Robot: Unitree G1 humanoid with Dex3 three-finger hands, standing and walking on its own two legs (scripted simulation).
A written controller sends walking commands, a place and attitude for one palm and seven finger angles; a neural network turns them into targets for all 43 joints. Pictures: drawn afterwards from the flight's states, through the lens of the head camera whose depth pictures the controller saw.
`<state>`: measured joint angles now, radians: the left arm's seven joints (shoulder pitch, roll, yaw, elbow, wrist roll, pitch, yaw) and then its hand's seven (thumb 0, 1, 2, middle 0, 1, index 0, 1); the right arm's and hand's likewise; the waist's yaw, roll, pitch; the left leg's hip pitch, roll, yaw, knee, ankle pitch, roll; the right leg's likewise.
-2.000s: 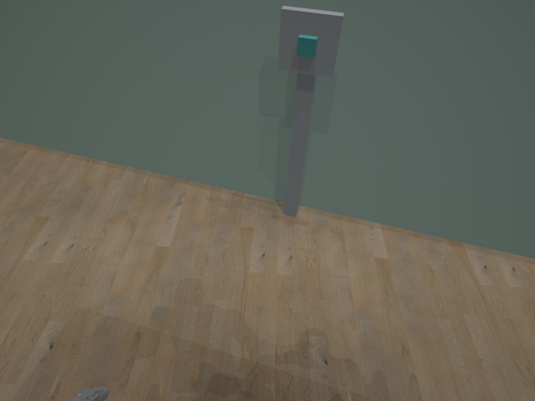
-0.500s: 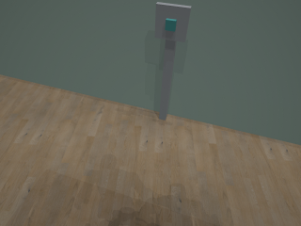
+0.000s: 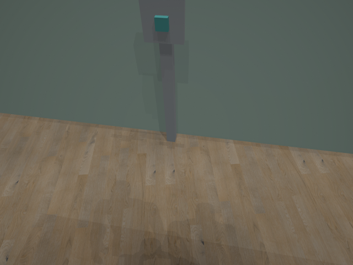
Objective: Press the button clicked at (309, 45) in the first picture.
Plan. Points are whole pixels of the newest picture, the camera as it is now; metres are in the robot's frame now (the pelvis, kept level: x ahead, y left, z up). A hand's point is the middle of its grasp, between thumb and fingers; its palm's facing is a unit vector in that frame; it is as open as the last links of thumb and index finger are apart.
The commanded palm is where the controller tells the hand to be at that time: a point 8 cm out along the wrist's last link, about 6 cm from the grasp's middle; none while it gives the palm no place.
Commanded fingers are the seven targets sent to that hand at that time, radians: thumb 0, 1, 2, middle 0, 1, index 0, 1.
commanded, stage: walk to a spot facing it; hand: left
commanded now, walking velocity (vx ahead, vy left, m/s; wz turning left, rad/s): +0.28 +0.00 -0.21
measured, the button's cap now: (162, 23) +0.97 +0.12 +0.09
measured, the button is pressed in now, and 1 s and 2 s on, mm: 0 0 0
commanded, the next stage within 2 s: take the last steps up to it in 0.06 s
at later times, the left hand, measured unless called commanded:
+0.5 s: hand (104, 260) +0.16 +0.21 -0.18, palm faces -0.03 -0.99 -0.12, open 7.4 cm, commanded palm none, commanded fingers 0.00 0.90 0.90 -0.20 -0.30 -0.20 -0.30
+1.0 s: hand (129, 162) +0.46 +0.20 -0.16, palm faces -0.14 -0.98 -0.12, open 7.3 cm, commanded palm none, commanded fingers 0.00 0.90 0.90 -0.20 -0.30 -0.20 -0.30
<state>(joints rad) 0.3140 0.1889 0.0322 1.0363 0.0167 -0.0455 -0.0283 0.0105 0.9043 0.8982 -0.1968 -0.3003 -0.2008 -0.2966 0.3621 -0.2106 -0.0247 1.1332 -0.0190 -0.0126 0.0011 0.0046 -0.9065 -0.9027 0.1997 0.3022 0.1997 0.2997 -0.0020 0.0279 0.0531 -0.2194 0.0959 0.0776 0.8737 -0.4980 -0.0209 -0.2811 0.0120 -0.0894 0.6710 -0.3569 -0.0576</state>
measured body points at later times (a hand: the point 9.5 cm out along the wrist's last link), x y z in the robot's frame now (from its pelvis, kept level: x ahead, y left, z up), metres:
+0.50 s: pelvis +0.20 +0.05 +0.00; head +0.22 +0.08 +0.45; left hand +0.17 +0.27 -0.17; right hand +0.27 -0.18 -0.13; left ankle +0.27 +0.10 -0.72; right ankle +0.06 -0.07 -0.63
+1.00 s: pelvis +0.38 +0.04 +0.02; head +0.41 +0.06 +0.47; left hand +0.47 +0.25 -0.15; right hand +0.22 -0.10 -0.12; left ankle +0.27 +0.10 -0.72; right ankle +0.44 -0.10 -0.67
